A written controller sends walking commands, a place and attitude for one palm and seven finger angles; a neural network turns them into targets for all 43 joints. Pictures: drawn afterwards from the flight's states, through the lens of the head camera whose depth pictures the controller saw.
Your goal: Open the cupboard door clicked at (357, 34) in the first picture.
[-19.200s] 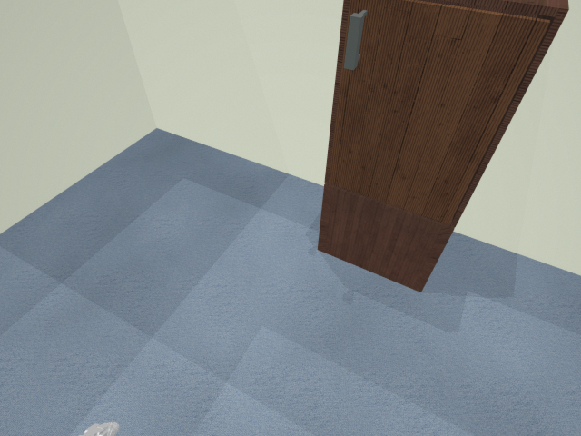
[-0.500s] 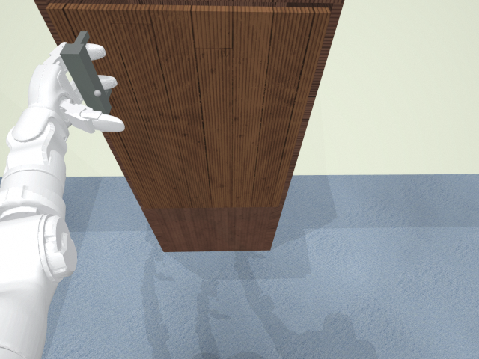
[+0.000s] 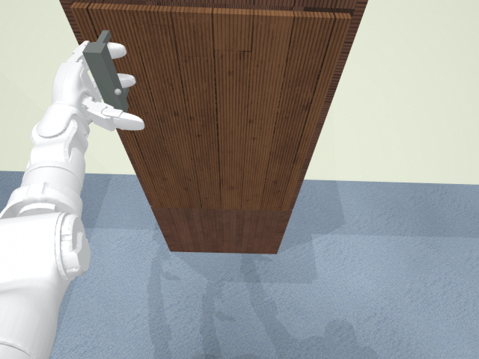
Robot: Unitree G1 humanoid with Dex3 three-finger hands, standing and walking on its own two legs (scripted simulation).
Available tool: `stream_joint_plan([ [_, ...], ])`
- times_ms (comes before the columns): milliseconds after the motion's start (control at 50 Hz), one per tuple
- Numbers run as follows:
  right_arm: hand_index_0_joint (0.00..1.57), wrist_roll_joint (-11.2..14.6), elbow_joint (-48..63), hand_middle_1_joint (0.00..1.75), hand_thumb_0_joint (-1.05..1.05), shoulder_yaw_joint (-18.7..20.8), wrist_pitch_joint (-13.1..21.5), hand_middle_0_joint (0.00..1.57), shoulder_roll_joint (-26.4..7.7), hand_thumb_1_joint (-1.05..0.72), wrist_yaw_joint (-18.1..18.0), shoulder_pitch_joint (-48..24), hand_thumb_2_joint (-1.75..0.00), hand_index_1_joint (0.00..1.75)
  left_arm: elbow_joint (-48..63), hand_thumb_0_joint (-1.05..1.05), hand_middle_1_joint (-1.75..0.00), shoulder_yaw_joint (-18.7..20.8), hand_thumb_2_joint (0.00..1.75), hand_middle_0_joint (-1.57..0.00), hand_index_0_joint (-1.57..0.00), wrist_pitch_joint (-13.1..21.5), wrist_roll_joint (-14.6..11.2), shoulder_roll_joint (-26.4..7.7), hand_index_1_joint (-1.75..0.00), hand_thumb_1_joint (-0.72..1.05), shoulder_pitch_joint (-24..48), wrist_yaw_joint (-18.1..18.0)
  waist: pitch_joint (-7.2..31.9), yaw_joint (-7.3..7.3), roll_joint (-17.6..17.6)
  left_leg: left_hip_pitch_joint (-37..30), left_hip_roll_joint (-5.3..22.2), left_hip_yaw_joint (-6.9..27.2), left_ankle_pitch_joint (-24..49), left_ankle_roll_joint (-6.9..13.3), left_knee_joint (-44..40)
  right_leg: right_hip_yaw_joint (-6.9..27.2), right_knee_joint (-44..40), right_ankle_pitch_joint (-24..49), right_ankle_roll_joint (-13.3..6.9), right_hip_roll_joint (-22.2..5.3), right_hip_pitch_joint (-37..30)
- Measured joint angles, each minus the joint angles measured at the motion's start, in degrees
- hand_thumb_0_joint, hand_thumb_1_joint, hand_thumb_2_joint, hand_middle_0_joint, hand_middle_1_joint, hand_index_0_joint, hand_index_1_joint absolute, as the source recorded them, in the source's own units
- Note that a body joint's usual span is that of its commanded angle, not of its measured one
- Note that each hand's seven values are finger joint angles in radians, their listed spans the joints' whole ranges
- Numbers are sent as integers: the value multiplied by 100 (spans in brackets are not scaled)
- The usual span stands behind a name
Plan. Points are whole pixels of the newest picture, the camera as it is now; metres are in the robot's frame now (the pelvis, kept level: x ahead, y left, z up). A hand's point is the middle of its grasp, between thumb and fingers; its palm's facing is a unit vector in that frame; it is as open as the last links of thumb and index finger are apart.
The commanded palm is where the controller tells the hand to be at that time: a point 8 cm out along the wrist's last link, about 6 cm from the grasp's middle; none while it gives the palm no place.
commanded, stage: slide the fingers in behind the handle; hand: left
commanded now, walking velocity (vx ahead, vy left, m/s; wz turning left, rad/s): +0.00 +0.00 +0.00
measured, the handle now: (112, 74) +0.55 +0.20 +0.17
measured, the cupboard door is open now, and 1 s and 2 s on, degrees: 0 0 36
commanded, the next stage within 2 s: close the thumb around the handle in 0.04 s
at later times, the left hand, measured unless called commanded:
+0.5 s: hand (119, 91) +0.50 +0.18 +0.17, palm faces -0.03 -1.00 +0.00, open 10.4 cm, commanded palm +0.48 +0.21 +0.16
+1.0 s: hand (118, 91) +0.50 +0.18 +0.17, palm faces -0.04 -1.00 +0.01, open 5.9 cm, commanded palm +0.47 +0.22 +0.16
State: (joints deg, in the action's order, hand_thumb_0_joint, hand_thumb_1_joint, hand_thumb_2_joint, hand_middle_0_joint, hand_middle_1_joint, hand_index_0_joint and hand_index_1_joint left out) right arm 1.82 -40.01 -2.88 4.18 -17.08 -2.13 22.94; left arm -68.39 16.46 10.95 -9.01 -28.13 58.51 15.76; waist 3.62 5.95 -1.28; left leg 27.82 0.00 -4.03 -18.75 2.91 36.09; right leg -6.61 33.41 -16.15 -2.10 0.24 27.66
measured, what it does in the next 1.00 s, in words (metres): stands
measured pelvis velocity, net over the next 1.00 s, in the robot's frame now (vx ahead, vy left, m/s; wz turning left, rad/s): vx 0.00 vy -0.01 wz -0.01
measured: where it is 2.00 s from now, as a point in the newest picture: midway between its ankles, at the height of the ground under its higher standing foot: outside the picture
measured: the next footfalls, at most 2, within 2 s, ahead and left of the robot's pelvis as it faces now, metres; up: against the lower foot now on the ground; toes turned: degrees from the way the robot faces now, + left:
none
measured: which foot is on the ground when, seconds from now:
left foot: down 0.00-1.00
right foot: down 0.00-1.00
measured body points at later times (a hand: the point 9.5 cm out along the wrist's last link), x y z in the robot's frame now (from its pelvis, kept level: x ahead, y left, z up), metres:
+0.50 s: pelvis -0.01 +0.00 +0.00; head +0.07 +0.00 +0.44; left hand +0.49 +0.23 +0.17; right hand +0.01 -0.27 -0.12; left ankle -0.01 +0.08 -0.73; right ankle +0.00 -0.10 -0.73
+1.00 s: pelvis +0.00 -0.01 +0.00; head +0.07 +0.00 +0.45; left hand +0.49 +0.23 +0.17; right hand +0.02 -0.28 -0.12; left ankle -0.01 +0.08 -0.73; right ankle +0.00 -0.10 -0.73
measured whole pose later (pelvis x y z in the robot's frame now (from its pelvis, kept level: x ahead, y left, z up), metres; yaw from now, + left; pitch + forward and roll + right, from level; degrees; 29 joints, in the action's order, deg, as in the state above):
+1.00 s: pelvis +0.00 -0.01 +0.00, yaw +0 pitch +11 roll -1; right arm 2.1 -39.4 -3.1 3.5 -17.4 -2.6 23.3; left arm -68.8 18.3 10.7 -8.9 -30.4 57.8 17.5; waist 3.8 6.9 -1.6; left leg 28.3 0.6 -4.0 -19.1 2.5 36.4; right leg -6.4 33.3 -16.2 -2.5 1.0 28.1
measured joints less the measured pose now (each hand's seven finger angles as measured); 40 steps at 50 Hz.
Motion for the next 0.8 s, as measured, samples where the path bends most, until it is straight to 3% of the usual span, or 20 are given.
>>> stream_joint_plan([
  [200, 20, 0, 21, 29, 1, -1, 8, 20, -12, -90, -7, -12, -90, 30, -42, -2, -120, 5, 30, -28, -29, -12, 28, -44, -120, -50, 84, -11, -22, 29, -2, 80, 4, 21, 1, -7, 45, -18, 33, 0, -10, 3, 68],
  [300, 20, 1, -3, 29, 1, -5, -3, 20, -15, -90, -7, 25, -90, 30, -77, -2, -121, 7, 34, -29, -29, 3, 7, -77, -121, -40, 78, -14, -12, 43, -17, 94, 15, 22, -2, -13, 55, -17, 35, 2, -16, 14, 80],
  [720, 20, 1, -46, 29, 1, -14, 34, 20, -45, -90, -35, 113, -90, 30, -246, 0, -132, -4, 78, -36, -37, 13, -1, -249, -132, 63, 212, 26, -22, 125, -9, 220, 43, 71, 4, -43, 113, -58, 56, 11, -54, 43, 180],
  [800, 20, 1, -34, 29, 1, 1, 32, 20, -51, -90, -29, 122, -90, 30, -137, 0, -133, 42, 81, -36, -37, -14, -8, -221, -133, 69, 103, 21, 3, 111, -26, 183, 51, 53, -4, -45, 88, -36, 29, 13, -52, 55, 150],
])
